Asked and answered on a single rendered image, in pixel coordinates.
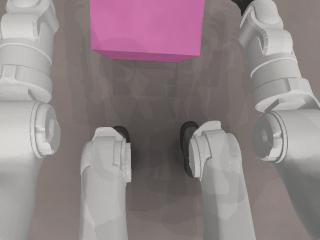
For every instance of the robot right foot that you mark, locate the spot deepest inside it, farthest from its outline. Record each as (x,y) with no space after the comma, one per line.
(186,133)

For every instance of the left robot upper arm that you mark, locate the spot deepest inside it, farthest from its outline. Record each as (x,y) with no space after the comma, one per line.
(29,131)

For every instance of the right robot upper arm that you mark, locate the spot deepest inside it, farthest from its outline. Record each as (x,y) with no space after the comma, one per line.
(290,141)

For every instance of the robot right hand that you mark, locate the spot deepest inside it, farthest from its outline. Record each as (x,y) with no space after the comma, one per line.
(242,4)

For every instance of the robot right forearm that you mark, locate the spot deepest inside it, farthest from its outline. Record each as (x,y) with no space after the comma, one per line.
(273,66)

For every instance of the right robot thigh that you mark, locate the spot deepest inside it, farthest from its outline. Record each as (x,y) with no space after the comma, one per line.
(226,207)

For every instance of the robot left forearm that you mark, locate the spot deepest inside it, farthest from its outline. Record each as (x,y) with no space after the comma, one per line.
(26,50)

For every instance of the carton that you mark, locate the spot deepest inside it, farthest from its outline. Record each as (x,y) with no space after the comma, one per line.
(168,31)

